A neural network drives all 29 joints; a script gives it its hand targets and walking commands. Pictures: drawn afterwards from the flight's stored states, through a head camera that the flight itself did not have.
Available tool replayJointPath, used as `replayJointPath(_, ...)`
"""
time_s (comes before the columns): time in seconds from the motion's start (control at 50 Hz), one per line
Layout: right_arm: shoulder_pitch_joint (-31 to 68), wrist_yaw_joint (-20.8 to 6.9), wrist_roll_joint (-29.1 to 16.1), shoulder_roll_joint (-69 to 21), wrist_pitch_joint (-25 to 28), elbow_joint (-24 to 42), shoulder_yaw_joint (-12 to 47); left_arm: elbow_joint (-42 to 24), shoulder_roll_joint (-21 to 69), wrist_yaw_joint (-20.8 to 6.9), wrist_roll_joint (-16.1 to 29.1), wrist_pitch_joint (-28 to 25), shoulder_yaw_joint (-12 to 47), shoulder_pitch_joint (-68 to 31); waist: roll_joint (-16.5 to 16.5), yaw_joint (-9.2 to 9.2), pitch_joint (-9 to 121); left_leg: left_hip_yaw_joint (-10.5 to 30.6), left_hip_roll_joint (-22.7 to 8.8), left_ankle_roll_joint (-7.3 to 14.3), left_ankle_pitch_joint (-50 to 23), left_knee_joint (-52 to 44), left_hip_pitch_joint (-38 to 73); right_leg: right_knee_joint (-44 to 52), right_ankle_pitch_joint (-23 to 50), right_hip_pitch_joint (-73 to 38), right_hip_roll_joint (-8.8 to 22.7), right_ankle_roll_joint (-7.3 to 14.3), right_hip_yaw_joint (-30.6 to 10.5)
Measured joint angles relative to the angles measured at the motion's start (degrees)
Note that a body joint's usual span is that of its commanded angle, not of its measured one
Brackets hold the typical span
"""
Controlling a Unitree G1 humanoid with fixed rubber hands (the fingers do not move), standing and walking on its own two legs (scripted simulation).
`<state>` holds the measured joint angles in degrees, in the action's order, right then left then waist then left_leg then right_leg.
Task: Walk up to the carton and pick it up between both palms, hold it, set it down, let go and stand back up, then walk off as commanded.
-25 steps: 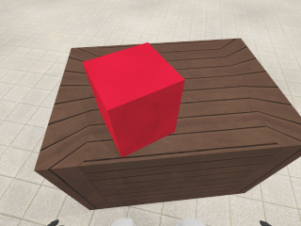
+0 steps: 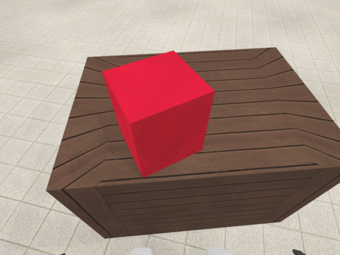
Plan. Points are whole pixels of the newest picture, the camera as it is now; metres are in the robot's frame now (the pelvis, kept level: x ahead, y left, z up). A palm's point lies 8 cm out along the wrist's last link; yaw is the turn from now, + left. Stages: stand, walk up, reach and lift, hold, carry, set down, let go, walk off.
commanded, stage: walk up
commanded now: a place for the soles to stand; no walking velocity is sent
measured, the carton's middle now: (158, 115) +0.46 +0.06 +0.03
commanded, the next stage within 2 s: reach and lift in 0.22 s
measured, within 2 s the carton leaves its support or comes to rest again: neither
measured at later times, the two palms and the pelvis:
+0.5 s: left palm (65, 236) +0.17 +0.28 -0.08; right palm out of the picture +0.13 -0.31 -0.10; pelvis +0.00 -0.01 -0.01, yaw -1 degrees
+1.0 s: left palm out of the picture +0.13 +0.25 -0.05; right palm (321, 254) +0.12 -0.31 -0.06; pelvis -0.03 -0.03 +0.01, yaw -2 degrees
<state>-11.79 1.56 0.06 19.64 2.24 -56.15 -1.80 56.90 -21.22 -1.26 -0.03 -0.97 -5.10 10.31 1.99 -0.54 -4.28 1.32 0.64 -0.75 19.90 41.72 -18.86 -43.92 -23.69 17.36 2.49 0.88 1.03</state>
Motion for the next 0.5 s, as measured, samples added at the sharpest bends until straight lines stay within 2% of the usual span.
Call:
replayJointPath(0.24,0.0,0.0,0.0,0.0,0.5,0.0,0.0,0.2,0.0,0.0,0.0,0.0,0.0,0.0,0.0,0.00,0.0,0.0,0.3,0.3,0.0,0.0,0.0,0.0,-0.1,-0.1,0.2,0.0,0.0)
replayJointPath(0.3,3.4,-2.8,3.3,-0.3,4.1,-4.2,-2.8,-8.1,0.0,2.2,0.0,11.6,0.0,-0.3,-0.1,-0.01,-1.3,0.0,-0.4,-0.2,0.6,1.3,-0.5,-0.6,-0.2,0.2,-0.4,0.0,0.0)
replayJointPath(0.36,7.1,-5.0,4.4,-0.3,5.5,-4.3,-5.2,-15.9,0.0,3.1,0.0,20.4,0.0,-2.9,-0.2,0.00,-3.9,0.1,-1.3,-0.3,1.8,3.8,-1.3,-2.1,-0.5,0.7,-1.3,0.0,0.0)
replayJointPath(0.42,9.6,-5.9,4.4,-0.3,6.0,-3.9,-5.7,-22.3,0.0,3.1,0.0,25.0,0.4,-5.3,0.0,0.01,-5.4,0.1,-2.1,-0.8,2.3,4.7,-1.4,-2.3,-0.5,0.7,-2.0,0.0,0.0)
replayJointPath(0.5,10.0,-6.5,4.4,-0.3,7.5,-2.5,-5.7,-30.3,0.0,3.1,0.0,25.9,0.7,-5.7,0.4,0.06,-4.8,0.1,-2.5,-1.1,2.6,4.7,-1.4,-2.2,-0.8,0.7,-2.4,0.0,0.0)
